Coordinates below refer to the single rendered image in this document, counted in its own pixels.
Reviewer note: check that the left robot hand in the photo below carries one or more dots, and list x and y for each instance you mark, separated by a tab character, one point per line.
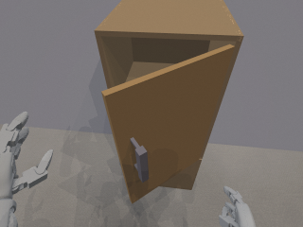
12	137

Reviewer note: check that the right robot hand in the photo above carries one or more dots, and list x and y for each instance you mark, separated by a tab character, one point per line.
240	211

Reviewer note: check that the handle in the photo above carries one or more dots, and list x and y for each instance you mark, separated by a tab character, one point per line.
141	165

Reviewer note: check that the left robot forearm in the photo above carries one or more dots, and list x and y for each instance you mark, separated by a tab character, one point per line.
7	209

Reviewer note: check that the cupboard door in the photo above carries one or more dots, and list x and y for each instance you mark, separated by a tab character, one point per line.
169	113

